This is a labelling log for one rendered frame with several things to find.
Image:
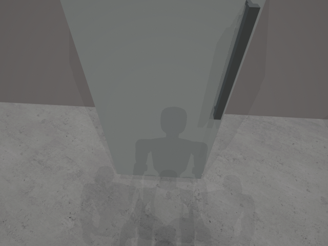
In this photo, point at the handle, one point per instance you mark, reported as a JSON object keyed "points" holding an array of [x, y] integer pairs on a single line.
{"points": [[243, 36]]}

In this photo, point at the fridge door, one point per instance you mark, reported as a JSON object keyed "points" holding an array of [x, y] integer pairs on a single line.
{"points": [[155, 69]]}

